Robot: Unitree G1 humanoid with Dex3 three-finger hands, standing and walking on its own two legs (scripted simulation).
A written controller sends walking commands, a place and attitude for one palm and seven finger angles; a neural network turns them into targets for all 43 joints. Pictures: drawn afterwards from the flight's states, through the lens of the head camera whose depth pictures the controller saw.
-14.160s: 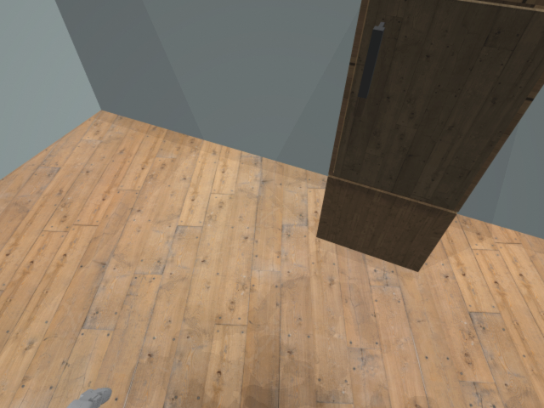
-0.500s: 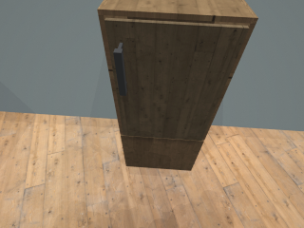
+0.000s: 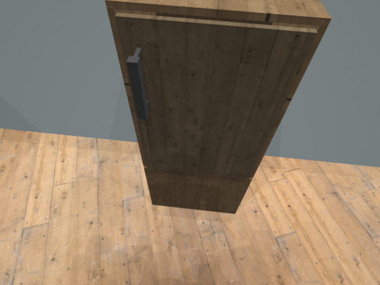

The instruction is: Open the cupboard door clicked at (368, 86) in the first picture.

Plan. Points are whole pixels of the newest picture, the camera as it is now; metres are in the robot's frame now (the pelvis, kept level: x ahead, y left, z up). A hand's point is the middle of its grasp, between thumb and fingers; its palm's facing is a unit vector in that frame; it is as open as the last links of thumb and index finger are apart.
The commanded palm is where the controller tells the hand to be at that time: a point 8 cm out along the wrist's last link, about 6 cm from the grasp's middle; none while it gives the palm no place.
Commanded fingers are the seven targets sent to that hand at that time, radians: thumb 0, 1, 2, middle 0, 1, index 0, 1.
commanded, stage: come to a stop and stand still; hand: left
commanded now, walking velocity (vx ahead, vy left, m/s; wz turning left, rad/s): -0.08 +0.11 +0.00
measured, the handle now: (140, 85) +0.54 +0.18 +0.11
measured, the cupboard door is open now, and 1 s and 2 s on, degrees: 0 0 0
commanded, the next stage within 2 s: look again from close up in 1.68 s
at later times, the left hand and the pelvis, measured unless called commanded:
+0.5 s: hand out of the picture +0.03 +0.22 -0.15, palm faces -0.01 -0.95 -0.30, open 7.4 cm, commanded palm none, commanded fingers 0.00 0.90 0.90 -0.20 -0.30 -0.20 -0.30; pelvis -0.03 +0.01 +0.00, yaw -1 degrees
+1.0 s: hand out of the picture +0.01 +0.15 -0.16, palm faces -0.01 -0.98 -0.21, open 7.3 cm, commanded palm none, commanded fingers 0.00 0.90 0.90 -0.20 -0.30 -0.20 -0.30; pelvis +0.00 -0.02 +0.01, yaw +0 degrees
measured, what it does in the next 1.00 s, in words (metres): stands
